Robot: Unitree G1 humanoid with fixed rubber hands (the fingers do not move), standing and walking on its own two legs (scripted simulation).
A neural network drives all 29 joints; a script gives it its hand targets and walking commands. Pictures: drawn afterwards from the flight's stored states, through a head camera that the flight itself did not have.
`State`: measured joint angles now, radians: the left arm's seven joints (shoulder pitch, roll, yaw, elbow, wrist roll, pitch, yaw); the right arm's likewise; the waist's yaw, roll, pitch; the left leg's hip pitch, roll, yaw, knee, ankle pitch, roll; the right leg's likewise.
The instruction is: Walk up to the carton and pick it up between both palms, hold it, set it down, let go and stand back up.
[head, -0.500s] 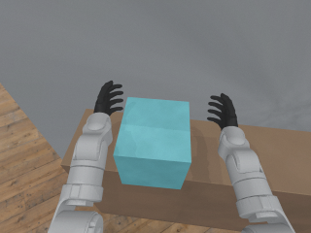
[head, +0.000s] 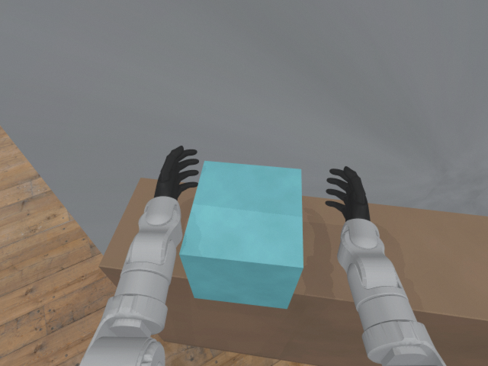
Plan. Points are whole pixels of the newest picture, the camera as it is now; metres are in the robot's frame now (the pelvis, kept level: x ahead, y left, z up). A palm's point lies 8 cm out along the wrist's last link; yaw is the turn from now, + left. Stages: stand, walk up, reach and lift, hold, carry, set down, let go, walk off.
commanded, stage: set down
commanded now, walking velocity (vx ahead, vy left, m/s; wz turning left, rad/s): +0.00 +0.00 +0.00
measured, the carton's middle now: (246, 235) +0.35 +0.02 -0.02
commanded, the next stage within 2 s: none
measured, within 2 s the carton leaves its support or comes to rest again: rests again in 0.82 s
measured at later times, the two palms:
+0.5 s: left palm (166, 201) +0.37 +0.15 +0.07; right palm (353, 238) +0.32 -0.16 +0.03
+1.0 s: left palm (166, 259) +0.29 +0.15 +0.01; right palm (350, 275) +0.27 -0.15 +0.00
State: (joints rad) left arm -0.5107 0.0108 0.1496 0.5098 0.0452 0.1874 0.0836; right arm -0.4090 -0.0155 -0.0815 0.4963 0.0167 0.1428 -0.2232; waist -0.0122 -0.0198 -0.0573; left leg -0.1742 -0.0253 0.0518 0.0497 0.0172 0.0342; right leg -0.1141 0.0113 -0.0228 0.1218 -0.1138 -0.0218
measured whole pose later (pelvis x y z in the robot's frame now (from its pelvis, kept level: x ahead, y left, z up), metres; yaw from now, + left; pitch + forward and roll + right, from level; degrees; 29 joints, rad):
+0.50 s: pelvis +0.01 +0.00 +0.00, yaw +0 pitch +4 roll +0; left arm -0.44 0.02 0.13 0.58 0.03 0.02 0.04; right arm -0.26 -0.03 0.00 0.51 0.04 -0.01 -0.25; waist 0.00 0.00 -0.06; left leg -0.15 -0.02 0.06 0.10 -0.03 0.03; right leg -0.08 0.01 -0.02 0.14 -0.14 -0.02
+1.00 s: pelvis +0.00 +0.00 +0.00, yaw -1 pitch +6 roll +0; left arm -0.10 -0.01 0.01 0.38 0.04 -0.03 0.10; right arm -0.04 0.00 0.05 0.42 0.08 -0.12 -0.20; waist 0.02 -0.05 -0.07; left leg -0.22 -0.02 0.08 0.18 -0.06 0.03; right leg -0.16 0.01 0.00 0.24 -0.17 -0.02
